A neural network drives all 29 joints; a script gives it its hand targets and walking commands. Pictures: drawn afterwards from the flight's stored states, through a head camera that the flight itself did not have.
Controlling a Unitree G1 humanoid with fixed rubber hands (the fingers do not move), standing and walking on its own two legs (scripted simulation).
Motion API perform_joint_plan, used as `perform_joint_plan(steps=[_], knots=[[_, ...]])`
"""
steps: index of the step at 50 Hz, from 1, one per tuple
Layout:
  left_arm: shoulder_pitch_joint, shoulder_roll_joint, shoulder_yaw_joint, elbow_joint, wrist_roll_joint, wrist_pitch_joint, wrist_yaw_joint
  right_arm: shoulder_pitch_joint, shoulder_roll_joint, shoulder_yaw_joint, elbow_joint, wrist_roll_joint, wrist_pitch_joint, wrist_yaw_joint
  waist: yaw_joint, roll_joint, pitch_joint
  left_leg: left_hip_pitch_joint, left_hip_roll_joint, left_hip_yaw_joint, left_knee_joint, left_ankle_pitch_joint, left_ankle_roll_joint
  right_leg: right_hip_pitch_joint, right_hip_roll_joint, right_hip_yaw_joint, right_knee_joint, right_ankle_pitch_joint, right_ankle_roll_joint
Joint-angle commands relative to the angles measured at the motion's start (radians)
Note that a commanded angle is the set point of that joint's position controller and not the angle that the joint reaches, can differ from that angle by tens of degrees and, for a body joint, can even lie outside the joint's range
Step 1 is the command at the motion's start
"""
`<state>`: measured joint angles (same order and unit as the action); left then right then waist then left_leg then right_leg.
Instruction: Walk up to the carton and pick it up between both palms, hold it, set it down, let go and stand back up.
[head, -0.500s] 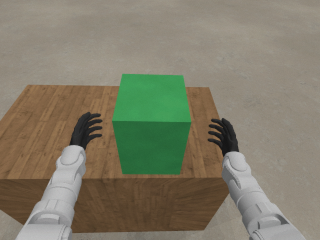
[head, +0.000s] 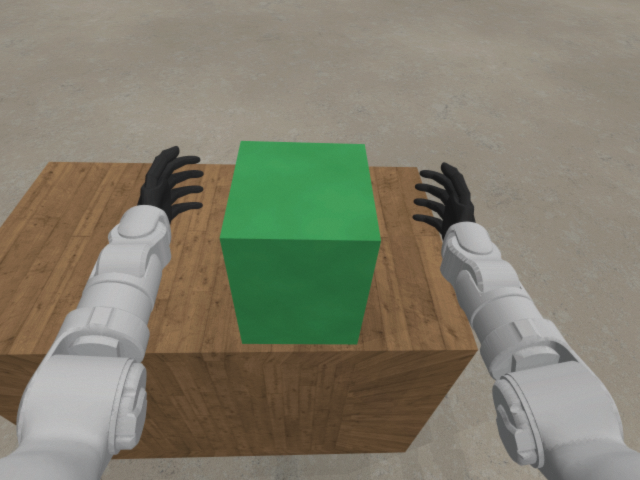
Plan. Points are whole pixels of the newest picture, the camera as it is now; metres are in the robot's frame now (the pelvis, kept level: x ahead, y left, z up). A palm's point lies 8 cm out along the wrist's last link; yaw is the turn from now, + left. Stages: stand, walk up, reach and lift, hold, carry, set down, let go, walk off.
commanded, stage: reach and lift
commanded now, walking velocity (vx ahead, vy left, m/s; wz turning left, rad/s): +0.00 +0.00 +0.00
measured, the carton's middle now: (301, 247) +0.49 +0.04 -0.01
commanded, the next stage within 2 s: none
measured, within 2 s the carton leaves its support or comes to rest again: neither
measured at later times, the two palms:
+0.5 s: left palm (154, 155) +0.46 +0.22 +0.19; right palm (465, 171) +0.46 -0.17 +0.18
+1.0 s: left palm (171, 205) +0.45 +0.22 +0.12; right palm (443, 217) +0.45 -0.16 +0.11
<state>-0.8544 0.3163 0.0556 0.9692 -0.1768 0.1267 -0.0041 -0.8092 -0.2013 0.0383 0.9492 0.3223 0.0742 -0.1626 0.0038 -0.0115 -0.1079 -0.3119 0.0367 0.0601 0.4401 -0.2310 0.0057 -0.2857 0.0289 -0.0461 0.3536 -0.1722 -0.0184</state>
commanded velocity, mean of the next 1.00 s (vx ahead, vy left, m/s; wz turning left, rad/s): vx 0.00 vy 0.00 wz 0.00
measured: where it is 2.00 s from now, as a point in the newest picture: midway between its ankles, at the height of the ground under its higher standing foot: outside the picture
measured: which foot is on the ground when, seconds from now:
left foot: down 0.00-1.00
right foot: down 0.00-1.00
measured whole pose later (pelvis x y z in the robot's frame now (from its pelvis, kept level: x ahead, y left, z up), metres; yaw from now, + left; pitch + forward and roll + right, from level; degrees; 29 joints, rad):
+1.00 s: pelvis -0.01 -0.01 -0.01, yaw +2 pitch +19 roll -1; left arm -1.20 0.36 -0.07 1.56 -0.27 -0.20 -0.02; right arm -1.09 -0.16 -0.08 1.32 0.22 -0.08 -0.12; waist -0.06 -0.03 -0.23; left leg -0.64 0.02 0.02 0.51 -0.20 0.00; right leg -0.62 0.01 -0.09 0.47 -0.18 -0.03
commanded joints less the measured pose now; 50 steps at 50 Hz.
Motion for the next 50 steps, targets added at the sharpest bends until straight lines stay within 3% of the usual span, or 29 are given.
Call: perform_joint_plan(steps=[1,10,26,35,50], knots=[[-0.445,0.149,0.016,-0.111,-0.002,-0.012,0.003,-0.442,-0.139,-0.034,-0.11,0.001,-0.006,-0.002,-0.007,0.061,-0.44,0.22,-0.021,-0.033,0.016,0.479,-0.055,0.12,0.01,0.031,-0.01,0.292,0.024],[-0.6,0.184,-0.011,0.006,-0.033,-0.011,0.008,-0.589,-0.16,-0.035,-0.03,0.013,0.031,0.005,-0.012,0.057,-0.483,0.182,-0.022,-0.038,0.009,0.465,-0.053,0.125,0.005,0.026,0.0,0.327,0.029],[-0.799,0.223,-0.112,0.27,-0.109,-0.089,-0.004,-0.778,-0.189,-0.032,0.16,0.027,0.018,0.023,-0.04,0.061,-0.568,0.104,-0.022,-0.055,0.022,0.468,-0.05,0.101,-0.016,0.012,0.044,0.417,0.036],[-0.775,0.207,-0.112,0.378,-0.093,-0.188,-0.026,-0.74,-0.151,-0.044,0.22,-0.005,-0.05,0.032,-0.046,0.051,-0.573,0.023,-0.028,-0.055,0.029,0.458,-0.043,0.102,-0.031,0.013,0.073,0.439,0.041],[-0.814,0.177,-0.122,0.49,-0.096,-0.385,-0.014,-0.727,-0.127,-0.137,0.238,-0.113,-0.205,0.044,-0.061,0.081,-0.709,-0.058,-0.024,-0.04,0.088,0.382,-0.057,-0.074,-0.036,-0.01,0.125,0.287,0.025]])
